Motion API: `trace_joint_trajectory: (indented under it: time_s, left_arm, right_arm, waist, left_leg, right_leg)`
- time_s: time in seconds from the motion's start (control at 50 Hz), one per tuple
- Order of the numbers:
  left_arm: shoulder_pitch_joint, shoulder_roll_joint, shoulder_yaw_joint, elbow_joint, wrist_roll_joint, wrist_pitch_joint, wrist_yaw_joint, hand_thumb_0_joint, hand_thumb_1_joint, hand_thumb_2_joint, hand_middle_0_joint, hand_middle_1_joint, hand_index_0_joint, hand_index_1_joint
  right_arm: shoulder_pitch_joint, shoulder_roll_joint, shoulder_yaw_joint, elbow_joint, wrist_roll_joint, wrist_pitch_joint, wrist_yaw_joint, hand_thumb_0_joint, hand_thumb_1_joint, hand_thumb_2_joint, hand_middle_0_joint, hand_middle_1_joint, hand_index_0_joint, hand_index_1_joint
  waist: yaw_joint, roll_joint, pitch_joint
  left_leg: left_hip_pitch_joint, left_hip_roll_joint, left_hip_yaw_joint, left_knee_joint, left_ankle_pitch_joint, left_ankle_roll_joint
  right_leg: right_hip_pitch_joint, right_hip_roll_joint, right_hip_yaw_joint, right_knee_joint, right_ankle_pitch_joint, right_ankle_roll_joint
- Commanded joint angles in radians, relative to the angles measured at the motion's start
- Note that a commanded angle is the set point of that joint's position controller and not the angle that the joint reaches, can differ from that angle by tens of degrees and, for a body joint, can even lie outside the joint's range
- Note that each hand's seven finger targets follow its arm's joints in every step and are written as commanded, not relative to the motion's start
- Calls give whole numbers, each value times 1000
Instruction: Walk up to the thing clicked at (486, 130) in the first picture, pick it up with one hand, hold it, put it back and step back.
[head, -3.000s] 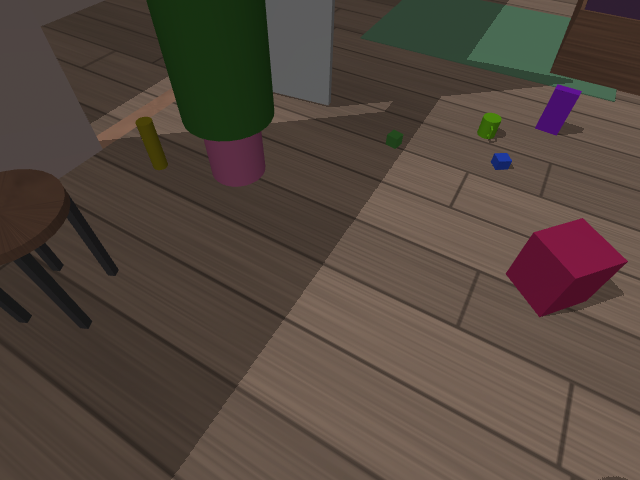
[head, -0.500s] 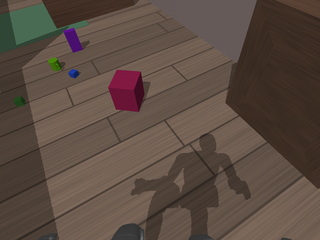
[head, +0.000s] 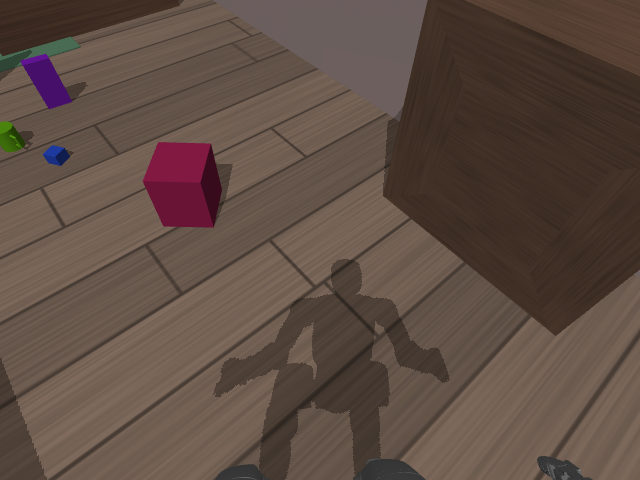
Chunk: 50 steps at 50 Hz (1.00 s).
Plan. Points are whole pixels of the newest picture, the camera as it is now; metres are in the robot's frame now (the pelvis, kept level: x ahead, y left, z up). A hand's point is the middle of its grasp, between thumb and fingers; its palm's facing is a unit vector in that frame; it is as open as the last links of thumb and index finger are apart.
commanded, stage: walk up
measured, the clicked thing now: (10, 138) +1.54 +1.37 -0.70
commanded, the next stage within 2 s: stand in 0.88 s
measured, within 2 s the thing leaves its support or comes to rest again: neither
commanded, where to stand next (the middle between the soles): +0.08 +0.01 m, yaw -3 degrees
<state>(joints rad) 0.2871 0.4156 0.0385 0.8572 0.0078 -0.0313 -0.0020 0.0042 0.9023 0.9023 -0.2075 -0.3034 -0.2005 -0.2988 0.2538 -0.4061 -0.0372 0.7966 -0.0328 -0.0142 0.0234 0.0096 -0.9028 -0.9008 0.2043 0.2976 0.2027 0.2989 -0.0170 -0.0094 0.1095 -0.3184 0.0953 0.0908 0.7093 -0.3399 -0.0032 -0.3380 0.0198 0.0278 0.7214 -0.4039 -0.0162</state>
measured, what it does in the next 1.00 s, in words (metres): steps on the spot: right foot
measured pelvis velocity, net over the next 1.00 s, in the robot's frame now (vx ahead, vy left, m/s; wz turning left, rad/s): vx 0.02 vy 0.01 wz -0.08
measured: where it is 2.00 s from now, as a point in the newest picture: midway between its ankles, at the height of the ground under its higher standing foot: outside the picture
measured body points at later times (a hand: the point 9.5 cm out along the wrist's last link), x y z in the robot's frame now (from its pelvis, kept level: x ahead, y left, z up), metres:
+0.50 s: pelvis +0.01 +0.01 +0.01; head +0.01 +0.01 +0.46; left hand +0.12 +0.31 -0.11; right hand +0.04 -0.29 -0.12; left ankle +0.02 +0.14 -0.72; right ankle +0.04 -0.12 -0.72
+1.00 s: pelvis +0.02 +0.01 +0.02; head +0.03 +0.00 +0.47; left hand +0.14 +0.30 -0.10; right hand +0.08 -0.30 -0.11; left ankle +0.02 +0.14 -0.72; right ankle +0.04 -0.12 -0.72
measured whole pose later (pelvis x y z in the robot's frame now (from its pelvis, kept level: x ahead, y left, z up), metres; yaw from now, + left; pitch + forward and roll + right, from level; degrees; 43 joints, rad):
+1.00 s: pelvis +0.02 +0.01 +0.02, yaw -5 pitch -2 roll +1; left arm 0.06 0.34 -0.01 1.13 0.00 -0.02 0.00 0.00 0.90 0.90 -0.21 -0.30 -0.20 -0.30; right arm 0.08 -0.36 -0.01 1.11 -0.01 -0.01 0.01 0.01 -0.91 -0.90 0.20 0.30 0.20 0.30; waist -0.01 0.01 0.07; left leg -0.12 0.04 0.07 0.40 -0.23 -0.02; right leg -0.20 0.01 0.11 0.43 -0.18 0.02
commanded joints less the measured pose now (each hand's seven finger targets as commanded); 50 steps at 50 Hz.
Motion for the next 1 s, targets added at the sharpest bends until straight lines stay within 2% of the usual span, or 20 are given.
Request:
trace_joint_trajectory:
  time_s: [0.0, 0.02, 0.04, 0.06, 0.12, 0.16, 0.22, 0.24, 0.26, 0.28, 0.3, 0.36, 0.4, 0.46, 0.56, 0.74, 0.84, 0.86, 0.9, 0.98]
  left_arm:
    - [90, 204, 79, -13, 19, -43, 33, 0, 900, 900, -200, -300, -200, -300]
    - [49, 258, 88, -37, 32, -51, 37, 0, 900, 900, -200, -300, -200, -300]
    - [1, 303, 83, -47, 24, -48, 38, 0, 900, 900, -200, -300, -200, -300]
    - [-41, 303, 80, -56, 21, -43, 36, 0, 900, 900, -200, -300, -200, -300]
    - [-78, 233, 62, -44, 14, -45, 33, 0, 900, 900, -200, -300, -200, -300]
    - [-73, 236, 61, -28, 16, -48, 30, 0, 900, 900, -200, -300, -200, -300]
    - [-127, 204, 47, -29, 7, -30, 22, 0, 900, 900, -200, -300, -200, -300]
    - [-139, 165, 34, -33, 1, -27, 21, 0, 900, 900, -200, -300, -200, -300]
    - [-125, 126, 23, -21, -10, -24, 19, 0, 900, 900, -200, -300, -200, -300]
    - [-102, 150, 29, 15, -11, -21, 23, 0, 900, 900, -200, -300, -200, -300]
    - [-72, 163, 32, 43, -5, -26, 25, 0, 900, 900, -200, -300, -200, -300]
    - [-133, 193, 36, 58, -1, -39, 18, 0, 900, 900, -200, -300, -200, -300]
    - [-178, 186, 28, 67, -11, -32, 17, 0, 900, 900, -200, -300, -200, -300]
    - [-153, 156, 16, 107, -13, -25, 16, 0, 900, 900, -200, -300, -200, -300]
    - [-197, 168, 12, 142, -9, -25, 16, 0, 900, 900, -200, -300, -200, -300]
    - [-242, 159, 4, 186, -7, -26, 21, 0, 900, 900, -200, -300, -200, -300]
    - [-257, 153, 1, 203, -7, -24, 23, 0, 900, 900, -200, -300, -200, -300]
    - [-261, 156, -1, 212, 0, -17, 18, 0, 900, 900, -200, -300, -200, -300]
    - [-258, 143, 1, 216, -6, -10, 15, 0, 900, 900, -200, -300, -200, -300]
    - [-252, 140, 0, 229, -5, -4, 12, 0, 900, 900, -200, -300, -200, -300]
  right_arm:
    - [-25, -141, -40, -80, 21, 6, -12, 0, -900, -900, 200, 300, 200, 300]
    - [-30, -98, -25, -96, 28, 7, -10, 0, -900, -900, 200, 300, 200, 300]
    - [-67, -157, -43, -81, 28, 22, -22, 0, -900, -900, 200, 300, 200, 300]
    - [-45, -188, -60, -52, 20, 24, -26, 0, -900, -900, 200, 300, 200, 300]
    - [-24, -183, -56, 1, 30, 11, -15, 0, -900, -900, 200, 300, 200, 300]
    - [-9, -171, -48, 28, 26, 9, -15, 0, -900, -900, 200, 300, 200, 300]
    - [35, -169, -47, 72, 19, -11, -20, 0, -900, -900, 200, 300, 200, 300]
    - [49, -198, -57, 83, 10, -21, -25, 0, -900, -900, 200, 300, 200, 300]
    - [-14, -243, -61, 75, 9, -30, -25, 0, -900, -900, 200, 300, 200, 300]
    - [-79, -261, -57, 68, 15, -29, -18, 0, -900, -900, 200, 300, 200, 300]
    - [-133, -244, -49, 70, 18, -25, -13, 0, -900, -900, 200, 300, 200, 300]
    - [-112, -186, -25, 96, 23, -20, -13, 0, -900, -900, 200, 300, 200, 300]
    - [-78, -188, -23, 135, 20, -22, -15, 0, -900, -900, 200, 300, 200, 300]
    - [-143, -200, -22, 146, 21, -25, -13, 0, -900, -900, 200, 300, 200, 300]
    - [-140, -184, -20, 176, 27, -23, -18, 0, -900, -900, 200, 300, 200, 300]
    - [-166, -172, -25, 224, 31, -11, -18, 0, -900, -900, 200, 300, 200, 300]
    - [-186, -169, -24, 244, 30, -6, -16, 0, -900, -900, 200, 300, 200, 300]
    - [-194, -163, -18, 241, 28, -10, -20, 0, -900, -900, 200, 300, 200, 300]
    - [-204, -180, -20, 249, 25, -15, -24, 0, -900, -900, 200, 300, 200, 300]
    - [-226, -177, -18, 262, 25, -17, -27, 0, -900, -900, 200, 300, 200, 300]
  waist:
    - [40, 27, -145]
    - [24, -126, -120]
    - [39, -108, -85]
    - [18, -115, -44]
    - [0, -102, -40]
    - [9, -149, -80]
    - [-22, -139, -128]
    - [-33, -68, -156]
    - [-4, 49, -155]
    - [29, 72, -119]
    - [56, 70, -115]
    - [23, 13, -93]
    - [5, 52, -61]
    - [40, 101, -75]
    - [14, 29, -105]
    - [-2, -14, -167]
    - [1, -29, -160]
    - [-12, -26, -159]
    - [3, 3, -168]
    - [9, 24, -181]
  left_leg:
    - [-85, 79, -89, 59, 145, 91]
    - [-226, -9, -37, 151, -46, 27]
    - [-162, -18, -105, 224, -259, 24]
    - [-85, 2, -133, 243, -270, 22]
    - [-91, -7, -116, 127, -172, 45]
    - [-48, -22, -96, 70, -114, 41]
    - [137, -43, -81, -174, 18, 44]
    - [179, 29, -188, -249, 43, 68]
    - [130, 130, -337, -323, 10, 115]
    - [31, 189, -376, -340, -80, 159]
    - [-7, 181, -327, -304, -67, 161]
    - [-23, 17, -143, -218, -12, 62]
    - [14, 25, -161, -286, -71, 56]
    - [27, 83, -206, -354, -70, 83]
    - [82, 50, -135, -326, 35, 59]
    - [212, 41, -85, -312, 163, 51]
    - [255, 39, -81, -335, 173, 44]
    - [233, 54, -128, -365, 268, 33]
    - [221, 59, -128, -384, 309, 26]
    - [247, 58, -125, -401, 281, 23]
  right_leg:
    - [231, -22, 93, -263, 197, -29]
    - [239, -211, 410, -320, 226, -104]
    - [53, -345, 552, -357, 92, -235]
    - [-53, -351, 560, -338, 65, -268]
    - [0, -231, 374, -322, 72, -171]
    - [16, -203, 357, -302, 123, -151]
    - [-59, -151, 241, -202, 192, -106]
    - [-84, -122, 202, -130, 224, -68]
    - [-74, -37, 118, -62, 181, -25]
    - [3, 0, 47, -60, 34, -15]
    - [81, -16, 50, -97, 12, -19]
    - [97, -89, 212, -215, 188, -62]
    - [33, -95, 202, -212, 163, -59]
    - [85, -40, 118, -192, 177, -35]
    - [116, -79, 162, -235, 335, -33]
    - [125, -110, 181, -297, 427, -27]
    - [108, -115, 192, -332, 423, -22]
    - [148, -113, 151, -324, 514, -7]
    - [192, -109, 137, -318, 525, 1]
    - [204, -114, 132, -354, 491, 1]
